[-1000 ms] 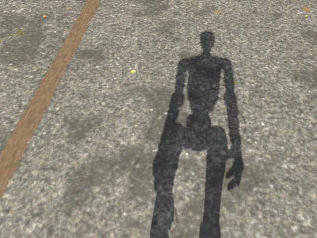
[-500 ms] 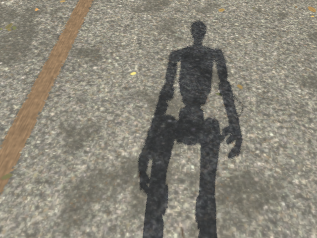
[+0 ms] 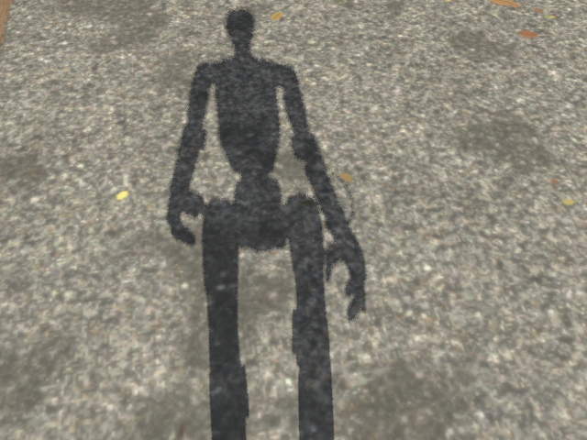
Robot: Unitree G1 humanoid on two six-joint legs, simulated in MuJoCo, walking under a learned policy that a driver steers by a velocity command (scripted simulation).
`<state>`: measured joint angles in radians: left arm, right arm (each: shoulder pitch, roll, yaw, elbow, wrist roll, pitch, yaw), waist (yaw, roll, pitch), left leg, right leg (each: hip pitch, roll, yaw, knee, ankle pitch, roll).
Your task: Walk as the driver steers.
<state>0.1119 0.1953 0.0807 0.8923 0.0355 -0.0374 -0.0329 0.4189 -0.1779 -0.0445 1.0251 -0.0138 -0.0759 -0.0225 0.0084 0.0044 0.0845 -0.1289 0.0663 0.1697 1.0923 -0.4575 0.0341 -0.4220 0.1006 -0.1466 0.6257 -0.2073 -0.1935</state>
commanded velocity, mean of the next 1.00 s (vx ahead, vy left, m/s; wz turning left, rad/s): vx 0.35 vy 0.00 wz -0.41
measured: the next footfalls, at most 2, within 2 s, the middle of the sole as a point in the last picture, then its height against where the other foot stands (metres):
left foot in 0.50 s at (274, 417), level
right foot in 0.94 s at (373, 432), level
